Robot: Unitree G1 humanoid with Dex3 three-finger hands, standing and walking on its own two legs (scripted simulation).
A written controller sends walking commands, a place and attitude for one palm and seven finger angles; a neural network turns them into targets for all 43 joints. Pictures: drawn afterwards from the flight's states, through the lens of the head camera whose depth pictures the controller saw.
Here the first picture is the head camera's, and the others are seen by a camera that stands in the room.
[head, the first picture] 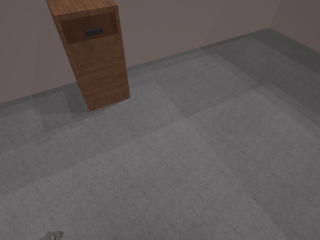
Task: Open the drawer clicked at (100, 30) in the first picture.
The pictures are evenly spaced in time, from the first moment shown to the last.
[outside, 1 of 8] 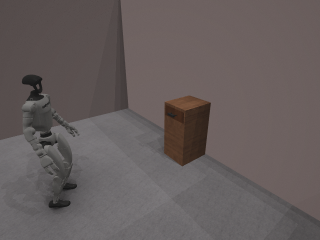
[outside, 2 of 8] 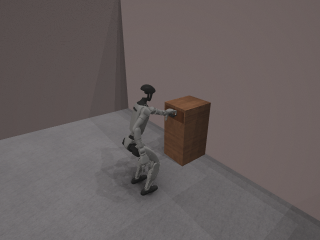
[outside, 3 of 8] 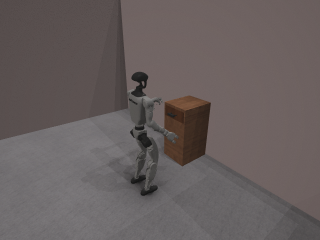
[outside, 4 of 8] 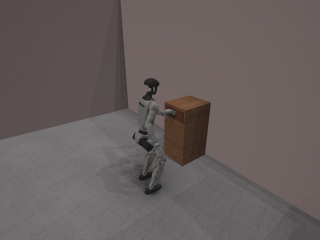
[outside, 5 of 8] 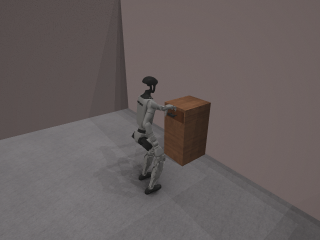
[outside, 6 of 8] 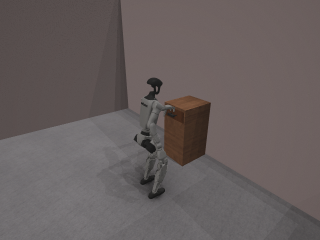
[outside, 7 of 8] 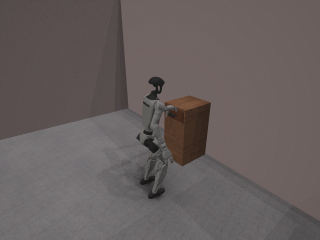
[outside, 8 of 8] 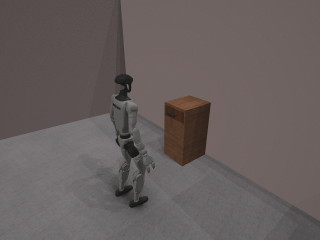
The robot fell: no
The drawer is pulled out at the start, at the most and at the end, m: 0.00 0.01 0.00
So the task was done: no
